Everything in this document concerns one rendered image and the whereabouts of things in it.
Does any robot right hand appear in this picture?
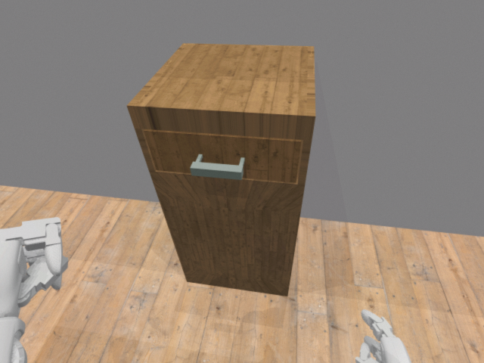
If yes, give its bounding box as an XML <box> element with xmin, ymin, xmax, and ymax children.
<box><xmin>355</xmin><ymin>309</ymin><xmax>411</xmax><ymax>363</ymax></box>

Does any left robot forearm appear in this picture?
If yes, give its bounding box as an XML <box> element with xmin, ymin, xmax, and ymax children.
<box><xmin>0</xmin><ymin>317</ymin><xmax>27</xmax><ymax>363</ymax></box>

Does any cabinet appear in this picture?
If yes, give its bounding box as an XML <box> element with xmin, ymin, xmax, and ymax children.
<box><xmin>127</xmin><ymin>43</ymin><xmax>315</xmax><ymax>296</ymax></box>

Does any handle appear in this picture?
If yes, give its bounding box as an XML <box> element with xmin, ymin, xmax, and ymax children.
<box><xmin>190</xmin><ymin>154</ymin><xmax>245</xmax><ymax>180</ymax></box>

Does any drawer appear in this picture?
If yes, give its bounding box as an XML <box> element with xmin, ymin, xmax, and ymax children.
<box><xmin>144</xmin><ymin>129</ymin><xmax>301</xmax><ymax>183</ymax></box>

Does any robot left hand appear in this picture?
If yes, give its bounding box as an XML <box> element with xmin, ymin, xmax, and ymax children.
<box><xmin>0</xmin><ymin>217</ymin><xmax>68</xmax><ymax>318</ymax></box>

